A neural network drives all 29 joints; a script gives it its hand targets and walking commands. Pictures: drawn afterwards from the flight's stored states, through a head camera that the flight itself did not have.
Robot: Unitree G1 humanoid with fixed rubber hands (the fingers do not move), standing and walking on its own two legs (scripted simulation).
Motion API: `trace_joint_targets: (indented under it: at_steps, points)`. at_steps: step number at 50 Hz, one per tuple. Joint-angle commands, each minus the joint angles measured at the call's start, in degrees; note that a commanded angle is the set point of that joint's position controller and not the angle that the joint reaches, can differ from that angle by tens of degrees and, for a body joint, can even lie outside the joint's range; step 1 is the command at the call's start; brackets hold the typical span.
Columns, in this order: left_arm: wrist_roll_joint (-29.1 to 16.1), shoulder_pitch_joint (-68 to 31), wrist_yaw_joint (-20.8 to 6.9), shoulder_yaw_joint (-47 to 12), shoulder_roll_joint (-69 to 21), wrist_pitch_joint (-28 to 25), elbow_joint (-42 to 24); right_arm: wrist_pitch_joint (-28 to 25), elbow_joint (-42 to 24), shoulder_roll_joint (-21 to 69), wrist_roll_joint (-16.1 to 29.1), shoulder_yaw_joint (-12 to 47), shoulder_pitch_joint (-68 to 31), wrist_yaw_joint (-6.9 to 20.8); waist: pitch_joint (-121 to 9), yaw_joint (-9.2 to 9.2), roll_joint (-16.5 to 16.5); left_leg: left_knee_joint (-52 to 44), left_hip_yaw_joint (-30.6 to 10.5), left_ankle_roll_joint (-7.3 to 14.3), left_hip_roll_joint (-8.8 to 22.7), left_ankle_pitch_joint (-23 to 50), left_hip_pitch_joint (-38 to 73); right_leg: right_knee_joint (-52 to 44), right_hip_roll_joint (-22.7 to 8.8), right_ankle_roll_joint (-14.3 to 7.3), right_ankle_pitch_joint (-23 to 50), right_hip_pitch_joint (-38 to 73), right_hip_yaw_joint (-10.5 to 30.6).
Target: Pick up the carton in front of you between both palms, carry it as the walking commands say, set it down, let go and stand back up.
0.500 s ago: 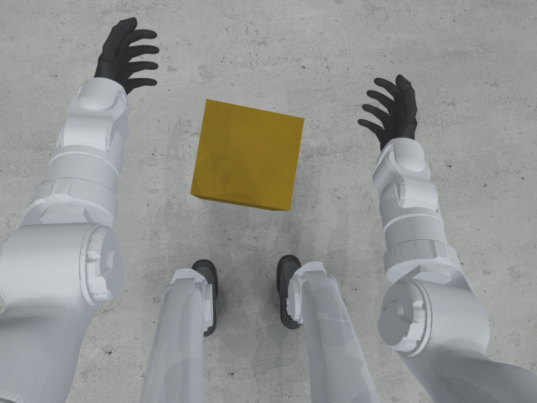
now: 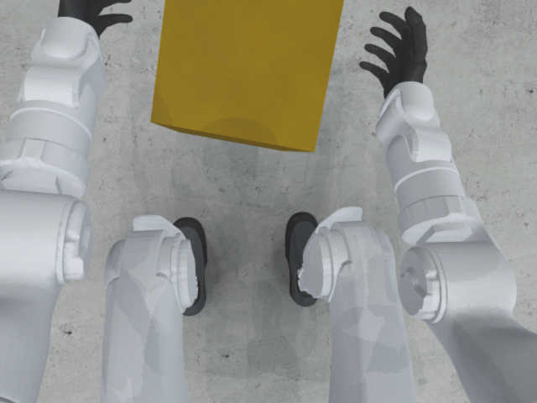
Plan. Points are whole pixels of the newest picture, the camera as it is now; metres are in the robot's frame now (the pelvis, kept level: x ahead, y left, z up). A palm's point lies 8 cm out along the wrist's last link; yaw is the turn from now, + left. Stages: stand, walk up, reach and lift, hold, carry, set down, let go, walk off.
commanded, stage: reach and lift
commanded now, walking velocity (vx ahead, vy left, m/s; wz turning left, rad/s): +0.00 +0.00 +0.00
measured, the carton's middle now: (243, 77) +0.51 +0.02 -0.30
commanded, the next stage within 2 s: none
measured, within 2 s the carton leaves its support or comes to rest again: leaves its support in 1.06 s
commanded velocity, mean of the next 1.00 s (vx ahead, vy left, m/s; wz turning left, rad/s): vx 0.00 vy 0.00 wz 0.00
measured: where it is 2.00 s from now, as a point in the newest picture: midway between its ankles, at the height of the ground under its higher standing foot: (248, 278)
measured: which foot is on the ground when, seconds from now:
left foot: down 0.00-1.00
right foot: down 0.00-1.00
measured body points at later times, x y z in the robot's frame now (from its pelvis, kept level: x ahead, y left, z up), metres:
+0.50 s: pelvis +0.00 +0.00 -0.05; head +0.36 +0.03 +0.22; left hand +0.55 +0.19 -0.24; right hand +0.51 -0.18 -0.22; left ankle +0.12 +0.12 -0.39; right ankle +0.13 -0.12 -0.39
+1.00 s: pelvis +0.00 +0.00 -0.05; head +0.35 +0.05 +0.22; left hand +0.55 +0.16 -0.23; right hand +0.53 -0.14 -0.22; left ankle +0.12 +0.12 -0.39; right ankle +0.13 -0.13 -0.39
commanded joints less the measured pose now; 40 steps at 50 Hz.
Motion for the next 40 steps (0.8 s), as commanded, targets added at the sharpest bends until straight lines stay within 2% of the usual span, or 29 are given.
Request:
trace_joint_targets:
  at_steps: [1,4,7,10,12,16,19,25,30,36,38,39,40]
  points:
    - [-1.2,-18.7,-0.1,-0.8,6.5,-1.4,-0.1,-1.2,-0.7,-6.7,0.0,-0.5,-15.2,-0.1,-58.0,-1.15,5.8,-8.1,0.2,-0.7,-0.1,2.4,33.1,-6.7,0.7,1.4,6.0,28.6,-2.6]
    - [-2.0,-21.3,0.0,-1.9,7.1,-2.4,3.6,-2.1,3.1,-7.5,0.1,-0.3,-18.3,0.2,-55.1,-1.09,5.3,-5.7,-0.4,-0.6,0.5,2.5,30.8,-4.2,0.6,1.4,6.5,28.2,-2.2]
    - [-2.8,-23.7,0.3,-2.9,8.1,-3.6,4.6,-3.2,5.0,-8.2,1.1,0.7,-21.0,0.2,-56.1,-0.68,5.2,-3.2,-0.6,-0.7,0.9,4.8,31.2,-1.6,0.6,1.6,8.8,29.1,-1.9]
    - [-3.1,-24.9,0.9,-4.2,8.5,-4.9,3.4,-4.2,8.5,-4.8,6.1,5.0,-20.8,0.8,-59.0,2.27,6.4,-1.5,0.0,-0.4,1.1,9.5,34.3,0.5,1.3,1.7,12.6,29.4,-1.9]
    - [-3.0,-24.2,1.3,-4.3,8.4,-5.4,2.8,-4.5,9.4,-4.5,7.5,6.3,-19.7,1.0,-60.6,3.14,6.8,-0.4,0.0,-0.4,1.2,12.3,36.4,1.5,1.8,1.8,14.0,28.9,-2.0]
    - [-3.0,-21.7,1.9,-4.2,6.8,-6.1,-1.7,-5.6,7.1,-3.6,9.4,8.0,-17.1,0.8,-66.9,3.78,7.6,1.0,0.4,-0.5,0.7,18.0,41.8,2.7,2.8,2.0,17.6,29.4,-2.6]
    - [-2.7,-20.3,2.2,-3.7,5.7,-5.8,-3.6,-5.6,6.7,-3.3,9.6,8.1,-15.8,0.5,-66.4,3.58,7.9,0.8,0.5,-0.7,0.2,18.2,42.6,2.4,3.3,2.0,16.8,27.1,-3.0]
    - [-2.3,-18.2,1.3,-3.5,2.3,-5.2,2.2,-5.7,8.8,-4.6,5.3,4.6,-15.8,0.8,-53.0,1.03,6.0,-0.8,-0.9,-0.5,0.1,11.5,32.6,1.4,2.8,1.8,12.0,20.7,-2.4]
    - [-2.1,-18.6,1.3,-4.1,1.1,-5.6,4.7,-6.2,8.8,-4.1,3.9,4.2,-17.5,0.9,-51.3,0.97,5.2,-1.8,-1.1,-0.4,-0.1,9.3,29.8,0.9,2.6,1.8,11.0,21.2,-2.3]
    - [-1.4,-22.5,1.9,-6.5,-4.8,-6.6,4.7,-6.8,9.5,4.0,4.5,6.7,-20.9,1.0,-52.7,2.71,4.8,-2.7,-0.8,0.3,-0.8,8.9,30.5,0.7,4.0,1.8,11.4,24.1,-2.3]
    - [-1.7,-23.2,1.6,-8.1,-9.2,-6.7,5.5,-7.1,11.0,6.0,3.2,6.0,-20.8,0.9,-52.3,1.29,5.3,-2.9,-1.0,0.2,-1.3,8.7,30.5,0.5,4.5,1.7,11.4,24.7,-2.5]
    - [-2.0,-24.7,0.9,-9.6,-13.9,-6.7,5.0,-7.2,10.8,9.3,2.5,6.4,-22.1,1.4,-52.2,0.37,5.7,-2.9,-1.3,0.3,-1.7,8.5,30.6,0.5,4.9,1.6,11.2,24.7,-2.6]
    - [-2.5,-27.8,-0.3,-11.6,-20.8,-6.7,3.5,-7.2,10.3,15.7,2.3,7.9,-25.4,2.5,-52.6,0.52,6.0,-2.9,-1.4,0.5,-2.2,9.2,30.4,0.6,5.3,1.2,11.6,24.0,-2.6]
